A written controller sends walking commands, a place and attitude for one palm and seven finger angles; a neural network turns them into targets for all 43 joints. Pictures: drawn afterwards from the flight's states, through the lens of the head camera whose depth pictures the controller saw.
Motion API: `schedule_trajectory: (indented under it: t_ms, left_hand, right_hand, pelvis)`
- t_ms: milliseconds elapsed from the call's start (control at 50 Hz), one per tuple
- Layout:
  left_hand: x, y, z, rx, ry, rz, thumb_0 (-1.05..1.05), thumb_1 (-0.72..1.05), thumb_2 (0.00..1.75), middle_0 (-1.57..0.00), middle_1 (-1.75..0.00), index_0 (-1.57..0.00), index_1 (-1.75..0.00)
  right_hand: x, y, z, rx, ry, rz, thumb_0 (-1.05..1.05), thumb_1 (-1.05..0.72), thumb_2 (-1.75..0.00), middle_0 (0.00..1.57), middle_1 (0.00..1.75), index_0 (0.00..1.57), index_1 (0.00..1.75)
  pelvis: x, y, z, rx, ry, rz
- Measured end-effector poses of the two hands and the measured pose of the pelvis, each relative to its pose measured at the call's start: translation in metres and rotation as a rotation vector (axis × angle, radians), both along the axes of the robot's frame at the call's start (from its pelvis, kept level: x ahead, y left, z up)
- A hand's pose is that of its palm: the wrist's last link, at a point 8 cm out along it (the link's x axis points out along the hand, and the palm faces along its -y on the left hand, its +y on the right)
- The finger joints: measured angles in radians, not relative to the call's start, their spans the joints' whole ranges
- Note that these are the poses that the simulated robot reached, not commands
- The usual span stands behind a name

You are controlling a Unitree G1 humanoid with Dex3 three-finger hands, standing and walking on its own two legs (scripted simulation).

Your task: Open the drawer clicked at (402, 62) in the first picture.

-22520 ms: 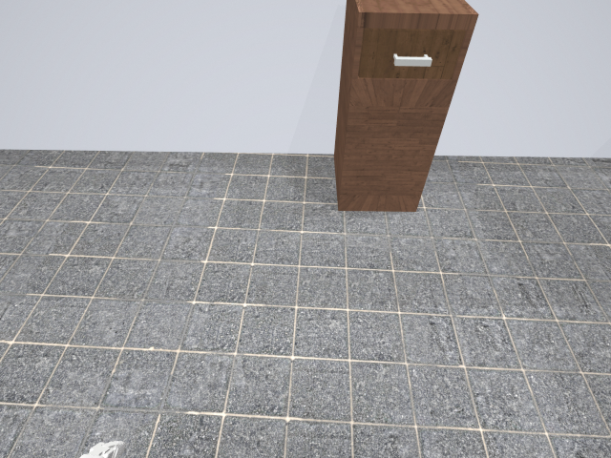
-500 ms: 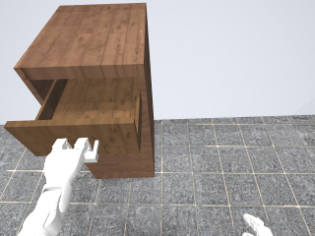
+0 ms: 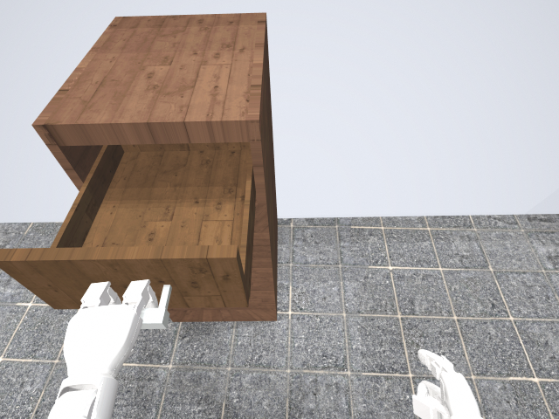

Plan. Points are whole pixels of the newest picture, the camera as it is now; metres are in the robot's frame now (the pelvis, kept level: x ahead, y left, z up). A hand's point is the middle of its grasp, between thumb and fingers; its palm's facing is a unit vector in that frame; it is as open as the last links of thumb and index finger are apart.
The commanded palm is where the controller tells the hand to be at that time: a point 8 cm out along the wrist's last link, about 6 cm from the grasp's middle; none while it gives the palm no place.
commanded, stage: pull the drawer open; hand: left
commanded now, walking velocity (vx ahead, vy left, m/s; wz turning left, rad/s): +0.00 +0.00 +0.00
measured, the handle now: (128, 305) +0.27 +0.25 +0.01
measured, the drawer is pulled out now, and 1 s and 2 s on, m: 0.23 0.30 0.30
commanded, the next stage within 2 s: open the thumb to release the handle in 0.96 s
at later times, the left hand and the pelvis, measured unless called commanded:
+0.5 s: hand (111, 389) +0.17 +0.24 -0.01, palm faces -0.02 -0.06 -1.00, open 5.6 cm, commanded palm +0.13 +0.25 +0.04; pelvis -0.01 -0.01 -0.01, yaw +0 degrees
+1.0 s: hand (105, 403) +0.15 +0.24 -0.01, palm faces -0.01 -0.04 -1.00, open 5.6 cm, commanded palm +0.11 +0.26 +0.04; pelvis -0.01 -0.01 -0.02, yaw +0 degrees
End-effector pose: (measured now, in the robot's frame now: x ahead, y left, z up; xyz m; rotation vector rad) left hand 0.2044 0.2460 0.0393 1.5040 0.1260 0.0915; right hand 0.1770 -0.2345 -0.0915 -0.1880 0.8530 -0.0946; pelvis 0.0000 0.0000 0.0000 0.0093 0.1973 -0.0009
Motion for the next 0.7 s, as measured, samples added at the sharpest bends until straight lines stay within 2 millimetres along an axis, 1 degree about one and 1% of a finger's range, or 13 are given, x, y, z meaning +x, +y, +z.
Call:
schedule_trajectory:
  t_ms: [200, 380, 600, 700]
  left_hand:
    - [-0.031, -0.003, -0.001, 0.014, -0.006, 0.013, 0.04, 0.73, 0.82, -0.33, -1.33, -0.42, -1.35]
    - [-0.048, -0.005, 0.0, 0.013, -0.001, 0.025, 0.04, 0.72, 0.82, -0.33, -1.32, -0.42, -1.35]
    - [-0.07, -0.006, 0.002, 0.002, 0.009, 0.021, 0.05, 0.72, 0.77, -0.32, -1.32, -0.42, -1.35]
    - [-0.073, -0.006, 0.003, 0.006, 0.003, 0.013, 0.04, 0.72, 0.75, -0.33, -1.33, -0.42, -1.35]
  right_hand:
    - [0.012, 0.006, -0.005, 0.007, -0.015, 0.048, 0.01, -0.91, -0.9, 0.2, 0.3, 0.2, 0.3]
    - [0.013, 0.012, -0.006, 0.02, -0.032, 0.074, 0.01, -0.91, -0.9, 0.2, 0.3, 0.2, 0.3]
    - [0.006, 0.003, -0.004, 0.007, -0.035, 0.073, 0.01, -0.91, -0.9, 0.2, 0.3, 0.2, 0.3]
    - [0.003, -0.002, -0.006, 0.002, -0.031, 0.068, 0.01, -0.91, -0.9, 0.2, 0.3, 0.2, 0.3]
  pelvis:
    - [-0.001, -0.002, -0.005, 0.002, -0.001, 0.01]
    - [-0.006, -0.006, -0.008, 0.008, -0.013, 0.011]
    - [-0.011, -0.011, -0.009, 0.011, -0.019, 0.003]
    - [-0.012, -0.011, -0.012, 0.011, -0.013, 0.002]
